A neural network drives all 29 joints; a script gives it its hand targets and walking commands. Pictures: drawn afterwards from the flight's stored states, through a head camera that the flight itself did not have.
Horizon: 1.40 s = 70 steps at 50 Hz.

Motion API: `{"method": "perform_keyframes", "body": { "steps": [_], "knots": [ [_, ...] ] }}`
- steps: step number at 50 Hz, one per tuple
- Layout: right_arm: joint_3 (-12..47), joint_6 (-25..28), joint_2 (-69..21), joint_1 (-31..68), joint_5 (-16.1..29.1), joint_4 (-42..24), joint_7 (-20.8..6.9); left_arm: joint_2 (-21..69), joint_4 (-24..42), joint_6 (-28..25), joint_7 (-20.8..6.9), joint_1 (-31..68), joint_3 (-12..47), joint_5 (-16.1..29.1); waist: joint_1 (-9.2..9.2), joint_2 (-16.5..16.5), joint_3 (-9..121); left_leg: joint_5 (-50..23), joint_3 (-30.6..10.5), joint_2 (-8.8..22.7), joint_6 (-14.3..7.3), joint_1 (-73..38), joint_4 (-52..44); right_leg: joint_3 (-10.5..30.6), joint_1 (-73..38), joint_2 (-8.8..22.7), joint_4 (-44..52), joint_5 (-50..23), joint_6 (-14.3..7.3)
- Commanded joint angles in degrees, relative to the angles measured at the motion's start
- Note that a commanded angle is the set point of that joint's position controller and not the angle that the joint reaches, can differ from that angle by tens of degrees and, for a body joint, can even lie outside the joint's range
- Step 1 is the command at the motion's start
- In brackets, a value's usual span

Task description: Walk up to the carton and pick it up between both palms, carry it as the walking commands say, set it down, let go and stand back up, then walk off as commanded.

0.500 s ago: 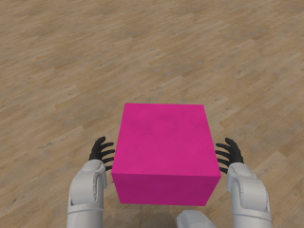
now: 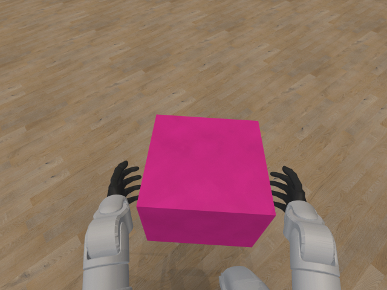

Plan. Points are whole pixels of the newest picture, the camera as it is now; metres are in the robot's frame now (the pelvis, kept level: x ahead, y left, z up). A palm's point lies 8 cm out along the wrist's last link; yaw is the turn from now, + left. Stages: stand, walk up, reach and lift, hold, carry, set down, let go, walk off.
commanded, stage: carry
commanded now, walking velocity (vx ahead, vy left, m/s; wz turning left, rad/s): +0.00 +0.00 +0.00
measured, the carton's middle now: (203, 180) +0.38 -0.03 -0.08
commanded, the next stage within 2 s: none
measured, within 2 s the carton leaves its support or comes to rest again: neither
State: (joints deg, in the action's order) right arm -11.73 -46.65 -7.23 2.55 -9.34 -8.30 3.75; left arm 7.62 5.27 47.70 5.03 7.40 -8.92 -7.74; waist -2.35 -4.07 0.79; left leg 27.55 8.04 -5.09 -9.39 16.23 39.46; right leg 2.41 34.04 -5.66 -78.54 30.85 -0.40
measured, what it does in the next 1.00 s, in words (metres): walks ahead: right foot, then left foot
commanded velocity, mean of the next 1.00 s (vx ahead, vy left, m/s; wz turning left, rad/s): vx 0.00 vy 0.00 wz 0.00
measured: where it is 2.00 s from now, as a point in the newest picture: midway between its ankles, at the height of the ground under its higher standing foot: (180, 122)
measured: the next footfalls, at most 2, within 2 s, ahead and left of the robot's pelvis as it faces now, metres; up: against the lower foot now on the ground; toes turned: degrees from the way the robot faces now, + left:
right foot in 0.14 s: +0.28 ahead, -0.08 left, +0.00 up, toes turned -2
left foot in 0.32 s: +0.23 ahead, +0.10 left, +0.00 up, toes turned +3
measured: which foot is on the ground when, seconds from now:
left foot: down 0.00-0.14, up 0.16-0.30, down 0.32-0.62, up 0.64-0.78, down 0.80-1.00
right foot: up 0.00-0.12, down 0.14-0.34, up 0.36-0.56, down 0.58-0.80, up 0.82-1.00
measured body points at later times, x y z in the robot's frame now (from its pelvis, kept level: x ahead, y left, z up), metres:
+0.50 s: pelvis +0.31 +0.04 +0.00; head +0.32 +0.05 +0.45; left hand +0.57 +0.25 +0.03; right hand +0.60 -0.10 +0.02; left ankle +0.19 +0.10 -0.71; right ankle +0.26 -0.09 -0.69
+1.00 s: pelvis +0.63 +0.08 -0.02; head +0.69 +0.07 +0.42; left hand +0.92 +0.24 -0.01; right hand +0.89 -0.11 -0.03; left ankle +0.53 +0.17 -0.71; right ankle +0.54 -0.02 -0.65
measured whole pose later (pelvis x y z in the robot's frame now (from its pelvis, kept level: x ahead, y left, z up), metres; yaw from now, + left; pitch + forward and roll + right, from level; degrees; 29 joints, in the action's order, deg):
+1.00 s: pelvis +0.63 +0.08 -0.02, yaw -3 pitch +5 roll +0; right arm -9.2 -45.7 -7.3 0.6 -7.1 -9.2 5.0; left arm 7.1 10.0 44.5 6.5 1.9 -8.5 -5.1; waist 0.1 -1.8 -1.8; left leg 36.7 5.0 -0.6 -3.4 18.3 49.7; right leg -0.4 29.7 -2.2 -71.3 39.5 -0.3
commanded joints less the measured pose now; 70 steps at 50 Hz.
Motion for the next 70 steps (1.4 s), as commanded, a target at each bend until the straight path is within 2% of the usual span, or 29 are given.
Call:
{"method": "perform_keyframes", "body": {
  "steps": [1, 6, 8, 10, 12, 15, 17, 18, 23, 29, 30, 31, 32, 34, 36, 39, 41, 42, 48, 52, 53, 55, 57, 59, 63, 67, 68, 69, 70],
  "knots": [
    [46.1, -0.7, -40.3, 32.0, 24.0, -16.9, -14.7, 41.0, 9.7, 0.1, -13.8, 14.6, 32.1, 15.4, 2.84, 6.2, 16.6, -83.5, -17.5, 17.2, 2.3, -23.6, -10.5, -5.6, 5.1, 4.3, 27.7, -10.2, -1.0],
    [41.7, -2.9, -36.8, 25.0, 19.4, -2.8, -16.0, 38.0, 5.1, 0.9, -13.0, 13.6, 30.4, 10.2, 5.83, -3.8, 26.1, -85.5, -4.1, 9.8, 13.1, -5.8, 11.4, -8.4, -33.9, 1.8, 52.2, -45.0, -7.1],
    [42.1, -3.8, -37.4, 27.7, 19.3, -0.1, -17.5, 38.4, 5.8, 0.7, -13.6, 19.3, 30.8, 9.9, 6.33, 15.8, 31.2, -1.6, -6.0, 1.9, 16.1, 18.3, 39.7, 18.2, -56.7, 25.5, 46.3, -102.8, -23.4],
    [43.7, -3.3, -39.1, 31.6, 23.3, -7.1, -18.9, 39.3, 11.2, 0.5, -13.8, 20.9, 35.2, 12.6, 4.71, 10.3, 29.4, 11.5, -14.7, 4.2, 12.4, 19.0, 42.3, 23.1, -49.4, 31.7, 46.7, -98.4, -26.0],
    [41.9, -4.7, -42.2, 32.1, 25.6, -4.3, -19.0, 43.1, 12.0, 3.1, -13.6, 25.4, 38.1, 16.1, 4.67, 7.4, 18.4, 16.8, -20.4, 9.5, 10.4, 20.6, 19.3, 18.8, -38.4, 26.3, 45.2, -87.8, -19.8],
    [37.8, -5.1, -41.4, 15.8, 21.4, 5.6, -16.4, 42.1, 12.2, 4.5, -13.7, 23.9, 41.9, 21.0, 0.91, -1.1, 18.9, -14.2, -10.9, 6.8, 8.6, -4.9, -21.4, 0.1, -19.4, 17.4, 34.9, -66.2, -7.7],
    [30.1, -2.1, -40.8, 16.6, 11.3, 17.1, -15.7, 38.8, 2.5, 2.6, -15.3, 32.7, 37.9, 16.9, 2.04, -17.5, 24.3, -82.4, -23.1, 20.9, 1.8, -25.3, -9.8, -5.3, -0.4, 6.1, 28.6, -0.1, -1.6],
    [29.2, 0.2, -39.7, 19.4, 11.6, 12.2, -15.2, 38.5, 5.5, 0.7, -15.8, 33.5, 38.8, 17.0, 1.56, -13.7, 27.0, -91.0, -21.8, 23.0, -1.9, -25.7, -7.0, -1.7, -1.0, 4.7, 24.7, 5.4, -1.5],
    [37.2, 1.7, -40.2, 34.8, 19.0, -14.2, -13.3, 44.5, 14.5, 0.5, -16.4, 34.6, 42.5, 25.6, 1.16, -2.7, 19.3, -97.2, -20.6, 19.4, 2.9, -31.5, -4.1, -7.6, 8.9, 4.1, 23.8, -4.2, -1.1],
    [38.0, -1.5, -35.0, 26.2, 15.5, -5.0, -13.0, 40.0, 0.4, 1.5, -15.7, 15.8, 33.3, 16.7, 4.04, 2.1, 20.5, -121.7, -11.1, 12.8, 10.6, -17.2, 13.3, -13.6, -18.8, -0.4, 45.2, -18.4, -3.8],
    [35.8, -0.9, -34.6, 25.9, 12.4, 2.7, -13.6, 37.4, -7.5, 0.6, -15.9, 13.7, 29.7, 11.4, 7.33, 13.1, 24.4, -94.2, -4.3, 6.7, 15.9, 4.0, 35.2, -6.3, -43.6, 6.5, 47.8, -62.4, -8.7],
    [38.9, -0.5, -34.7, 28.3, 14.9, -0.6, -14.8, 36.7, -3.4, -1.2, -15.4, 13.5, 28.2, 10.3, 7.61, 34.7, 25.6, -5.6, -1.5, -1.5, 17.3, 31.0, 50.6, 10.7, -65.3, 22.0, 39.5, -120.9, -18.8],
    [41.3, -0.7, -38.1, 30.3, 20.1, -6.3, -16.7, 40.2, 1.6, -1.5, -14.1, 13.4, 32.1, 12.0, 7.48, 37.9, 21.1, 27.5, -15.5, 2.4, 14.4, 44.6, 49.7, 22.4, -64.8, 27.7, 36.3, -115.1, -21.8],
    [46.5, -1.7, -42.5, 34.4, 25.7, -12.6, -17.7, 46.1, 5.7, 0.0, -13.9, 11.7, 39.8, 16.0, 8.06, 15.1, 2.6, 38.6, -17.9, 4.7, 10.0, 47.1, 44.3, 21.6, -41.7, 25.7, 43.9, -95.7, -17.4],
    [41.8, 0.0, -39.1, 35.8, 25.4, -9.3, -17.7, 43.3, 10.2, 0.1, -14.1, 25.3, 38.4, 16.4, 6.66, 2.2, -0.2, 25.8, -11.2, 4.6, 8.6, 47.5, 25.8, 13.9, -41.8, 22.0, 39.5, -83.1, -10.0],
    [36.3, 4.4, -36.6, 30.0, 18.6, 0.5, -17.2, 37.8, 5.2, -3.3, -14.4, 26.0, 37.0, 16.2, 0.7, -0.2, 24.6, -32.5, 1.6, 0.8, 7.6, -9.4, -9.5, -6.9, -23.6, 12.4, 16.3, -65.0, -0.5],
    [29.8, 5.8, -36.7, 26.6, 12.8, 9.2, -15.5, 38.2, 1.1, -4.0, -14.3, 30.7, 38.0, 16.4, 1.31, -26.8, 28.9, -98.6, -32.2, 21.8, -4.8, -27.2, -6.8, -6.2, 0.9, -3.9, -8.8, 11.6, 3.9],
    [31.8, 7.4, -35.6, 25.2, 14.0, -2.6, -14.2, 38.4, 12.6, -5.0, -15.3, 28.8, 40.9, 20.2, 0.73, -18.6, 28.1, -103.6, -38.2, 24.2, -8.9, -20.9, -8.4, 2.0, -3.3, 1.3, -6.7, 8.2, 1.2],
    [39.2, 5.5, -37.3, 28.1, 18.0, -13.7, -11.5, 39.0, 9.0, -4.2, -14.5, 18.8, 37.0, 18.5, 1.15, 1.4, 17.0, -90.0, -33.3, 21.6, -4.9, -31.8, -3.4, -2.6, 16.9, 5.3, 14.7, 9.5, -0.3],
    [42.6, 3.1, -32.9, 26.5, 19.2, -17.2, -11.3, 33.2, 9.5, -3.1, -12.8, 10.3, 33.7, 15.1, 2.61, -0.4, 25.2, -98.4, -14.7, 15.4, 3.4, -24.1, 6.0, -5.9, -8.8, 2.6, 41.3, -11.4, -3.2],
    [42.5, 2.9, -31.7, 25.8, 18.6, -14.4, -11.7, 32.4, 7.5, -3.3, -12.8, 9.7, 32.0, 12.6, 4.2, 1.2, 29.3, -87.2, -8.4, 13.7, 6.6, -13.5, 17.8, -5.7, -26.1, 3.9, 50.7, -31.7, -4.3],
    [43.9, 2.3, -30.7, 28.8, 20.2, -13.7, -13.2, 32.3, 6.5, -3.7, -12.1, 10.7, 30.7, 11.4, 4.24, 26.9, 32.3, 9.8, -5.7, 0.2, 11.3, 18.8, 39.0, 15.2, -57.6, 25.1, 42.4, -121.0, -16.4],
    [42.5, 2.5, -32.0, 28.8, 20.2, -8.3, -16.0, 34.6, 3.3, -5.0, -13.0, 10.5, 31.1, 8.1, 4.74, 22.6, 26.7, 9.6, -10.7, 2.5, 10.7, 24.3, 38.0, 20.6, -53.7, 27.1, 42.2, -108.6, -20.6],
    [44.1, 0.3, -35.7, 33.7, 26.0, -16.4, -15.4, 34.7, 16.2, -1.5, -11.7, 18.8, 34.5, 14.3, 6.79, 16.9, 7.6, 20.2, -5.2, -0.2, 10.6, 42.6, 40.4, 19.5, -50.5, 21.1, 43.4, -106.8, -14.6],
    [30.2, 2.8, -31.8, 17.4, 13.3, 8.0, -13.6, 28.9, 3.0, -3.2, -12.7, 17.1, 29.6, 10.3, 5.79, 6.3, 7.7, 11.2, -1.2, 1.8, 8.3, 43.8, 32.5, 12.5, -51.9, 18.4, 42.4, -94.9, -6.6],
    [34.1, 3.8, -35.6, 23.6, 12.8, 2.3, -12.8, 33.0, 10.9, -3.2, -15.7, 28.4, 38.5, 19.1, 0.13, 7.2, 21.0, -37.8, 5.4, -2.7, 8.0, -10.0, -10.0, -6.1, -23.5, 10.5, 26.0, -78.1, 0.6],
    [33.5, 3.6, -35.9, 21.8, 13.7, -2.3, -12.4, 34.7, 13.1, -2.1, -16.0, 29.6, 40.3, 22.2, -2.17, 1.7, 25.5, -61.5, -1.5, 3.6, 2.3, -20.3, -10.2, -9.2, -17.4, 5.9, 9.7, -52.9, 1.8],
    [29.8, 3.7, -34.9, 23.3, 10.5, 3.6, -12.6, 34.7, 7.1, -2.2, -16.4, 28.9, 38.2, 19.4, 0.4, -11.3, 29.9, -104.4, -28.6, 23.9, -8.1, -32.0, -6.5, -9.6, -2.3, -4.4, -10.0, 0.9, 4.2],
    [30.6, 3.8, -33.5, 28.4, 13.1, -6.8, -11.7, 33.3, 10.8, -1.7, -16.8, 27.5, 37.2, 19.8, 1.87, -3.9, 30.8, -107.6, -35.1, 28.3, -12.5, -29.5, -5.8, -0.5, -2.1, -1.2, -16.3, 7.6, 2.1]
  ]
}}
